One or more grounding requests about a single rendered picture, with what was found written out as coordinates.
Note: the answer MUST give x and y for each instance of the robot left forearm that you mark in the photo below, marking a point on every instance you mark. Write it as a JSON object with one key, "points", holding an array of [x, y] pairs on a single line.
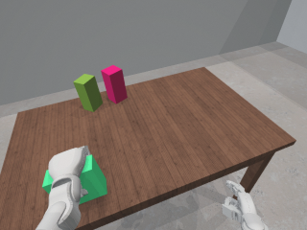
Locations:
{"points": [[63, 204]]}

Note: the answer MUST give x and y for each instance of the sponge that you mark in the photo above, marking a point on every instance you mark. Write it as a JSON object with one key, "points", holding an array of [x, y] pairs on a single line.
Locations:
{"points": [[92, 179]]}

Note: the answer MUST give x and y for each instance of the robot right forearm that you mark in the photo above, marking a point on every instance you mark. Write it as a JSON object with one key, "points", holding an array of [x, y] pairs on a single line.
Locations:
{"points": [[250, 221]]}

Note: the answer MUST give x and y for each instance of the robot right hand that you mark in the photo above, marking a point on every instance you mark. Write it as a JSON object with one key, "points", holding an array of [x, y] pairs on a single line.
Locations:
{"points": [[234, 209]]}

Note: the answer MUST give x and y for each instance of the robot left hand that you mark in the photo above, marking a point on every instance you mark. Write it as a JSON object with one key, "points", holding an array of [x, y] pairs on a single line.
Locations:
{"points": [[71, 161]]}

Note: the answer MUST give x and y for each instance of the table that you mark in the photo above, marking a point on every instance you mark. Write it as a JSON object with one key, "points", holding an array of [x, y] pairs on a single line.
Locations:
{"points": [[169, 136]]}

